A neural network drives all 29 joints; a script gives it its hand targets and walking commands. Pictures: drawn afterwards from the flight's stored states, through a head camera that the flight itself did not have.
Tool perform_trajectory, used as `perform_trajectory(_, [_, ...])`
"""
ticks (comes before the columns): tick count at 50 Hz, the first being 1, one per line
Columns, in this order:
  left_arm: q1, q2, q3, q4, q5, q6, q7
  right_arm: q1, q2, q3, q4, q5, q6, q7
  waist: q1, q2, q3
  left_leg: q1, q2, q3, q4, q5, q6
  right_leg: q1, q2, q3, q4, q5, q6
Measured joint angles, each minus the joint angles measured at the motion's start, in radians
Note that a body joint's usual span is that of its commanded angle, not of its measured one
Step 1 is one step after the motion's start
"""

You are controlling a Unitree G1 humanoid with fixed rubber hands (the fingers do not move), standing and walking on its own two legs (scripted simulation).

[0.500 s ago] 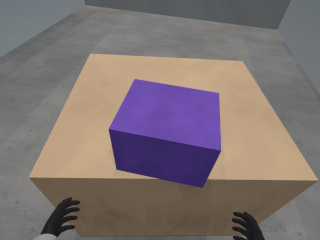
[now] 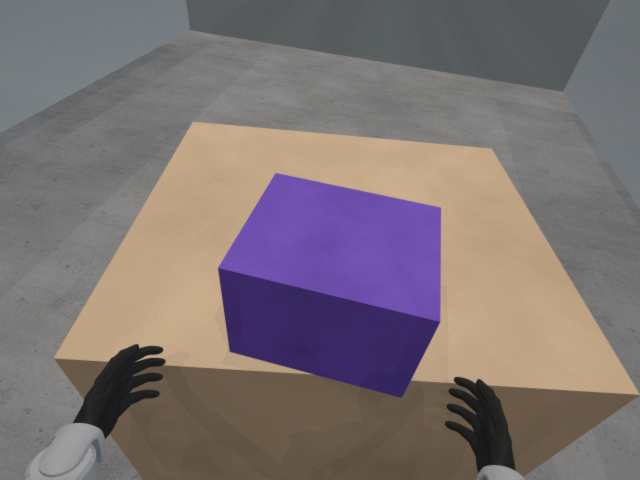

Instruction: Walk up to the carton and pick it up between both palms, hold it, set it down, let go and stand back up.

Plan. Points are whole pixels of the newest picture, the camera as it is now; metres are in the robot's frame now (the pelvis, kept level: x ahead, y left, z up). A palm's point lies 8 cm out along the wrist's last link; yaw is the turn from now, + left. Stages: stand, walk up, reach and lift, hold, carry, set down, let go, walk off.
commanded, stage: reach and lift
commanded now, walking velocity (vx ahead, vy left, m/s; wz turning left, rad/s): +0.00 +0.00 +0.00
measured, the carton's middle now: (335, 279) +0.41 +0.01 +0.01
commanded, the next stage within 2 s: none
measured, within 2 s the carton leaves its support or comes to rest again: neither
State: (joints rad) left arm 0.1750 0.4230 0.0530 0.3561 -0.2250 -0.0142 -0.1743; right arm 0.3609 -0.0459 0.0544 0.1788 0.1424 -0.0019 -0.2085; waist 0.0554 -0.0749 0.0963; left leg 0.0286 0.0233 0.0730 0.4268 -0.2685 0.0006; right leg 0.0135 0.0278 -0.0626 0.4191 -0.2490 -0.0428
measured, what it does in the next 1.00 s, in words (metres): shifts its weight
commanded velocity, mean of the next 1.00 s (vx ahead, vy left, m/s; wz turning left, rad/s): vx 0.00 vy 0.00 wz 0.00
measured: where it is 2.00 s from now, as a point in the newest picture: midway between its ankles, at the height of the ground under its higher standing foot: outside the picture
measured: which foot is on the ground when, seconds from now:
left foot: down 0.00-1.00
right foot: down 0.00-1.00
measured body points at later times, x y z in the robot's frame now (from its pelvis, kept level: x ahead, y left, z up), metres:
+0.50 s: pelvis +0.02 +0.05 +0.00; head +0.03 +0.06 +0.45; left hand +0.25 +0.31 +0.04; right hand +0.24 -0.17 +0.03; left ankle -0.01 +0.11 -0.74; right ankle +0.00 -0.09 -0.74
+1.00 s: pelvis +0.03 +0.05 +0.01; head +0.04 +0.07 +0.45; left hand +0.34 +0.29 +0.09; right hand +0.30 -0.19 +0.08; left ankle -0.01 +0.11 -0.74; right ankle +0.00 -0.09 -0.74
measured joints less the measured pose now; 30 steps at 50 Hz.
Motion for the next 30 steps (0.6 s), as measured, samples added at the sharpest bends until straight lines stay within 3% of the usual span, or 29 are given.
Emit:
perform_trajectory(8, [0.095,0.036,0.02,-0.176,-0.015,-0.032,0.001,0.064,0.036,0.002,-0.117,0.046,-0.031,-0.023,0.017,0.0,0.017,-0.032,-0.002,-0.011,0.015,-0.019,0.006,-0.012,-0.002,-0.01,-0.019,-0.003,0.009])
perform_trajectory(17, [0.131,0.07,-0.005,-0.26,-0.086,-0.087,-0.002,0.041,0.038,-0.02,-0.171,0.043,-0.085,-0.034,-0.004,0.05,0.022,-0.077,-0.015,-0.008,0.045,-0.042,0.033,-0.04,-0.015,-0.007,-0.027,-0.003,0.034])
perform_trajectory(24, [0.083,0.067,-0.041,-0.293,-0.128,-0.037,0.03,-0.022,-0.04,-0.076,-0.207,0.055,-0.015,-0.009,-0.022,0.078,0.017,-0.08,-0.022,0.01,0.036,-0.048,0.053,-0.036,-0.021,0.013,-0.062,0.014,0.048])
perform_trajectory(30, [0.006,0.049,-0.029,-0.327,-0.111,0.037,0.049,-0.068,-0.112,-0.103,-0.251,0.106,0.059,0.015,-0.026,0.084,0.004,-0.066,-0.026,0.022,0.009,-0.042,0.063,-0.017,-0.021,0.025,-0.109,0.035,0.042])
